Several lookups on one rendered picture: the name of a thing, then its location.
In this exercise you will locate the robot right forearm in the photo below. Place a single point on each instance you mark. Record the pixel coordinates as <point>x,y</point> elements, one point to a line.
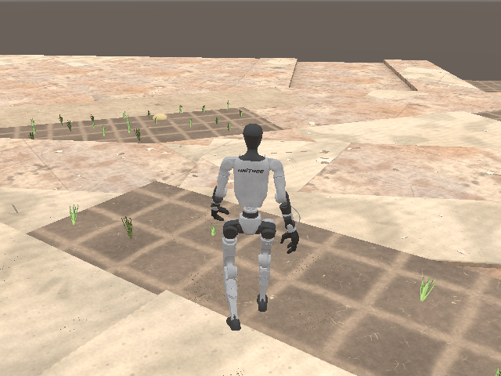
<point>287,215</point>

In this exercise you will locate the robot right upper arm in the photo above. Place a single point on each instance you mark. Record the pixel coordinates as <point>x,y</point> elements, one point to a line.
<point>279,180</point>

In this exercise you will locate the humanoid robot head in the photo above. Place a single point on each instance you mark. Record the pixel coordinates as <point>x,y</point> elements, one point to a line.
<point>252,134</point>

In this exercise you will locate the robot left forearm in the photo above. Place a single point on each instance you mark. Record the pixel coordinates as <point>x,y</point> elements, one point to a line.
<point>216,201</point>

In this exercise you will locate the robot left foot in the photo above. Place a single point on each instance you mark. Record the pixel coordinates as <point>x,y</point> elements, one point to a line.
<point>234,324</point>

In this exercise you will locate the right robot hand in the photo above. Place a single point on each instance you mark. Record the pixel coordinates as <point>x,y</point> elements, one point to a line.
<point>294,238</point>

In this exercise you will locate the left robot hand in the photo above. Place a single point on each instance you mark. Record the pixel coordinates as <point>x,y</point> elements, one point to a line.
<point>222,210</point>

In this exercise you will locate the robot left upper arm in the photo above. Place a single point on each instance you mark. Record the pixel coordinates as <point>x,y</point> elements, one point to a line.
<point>223,176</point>

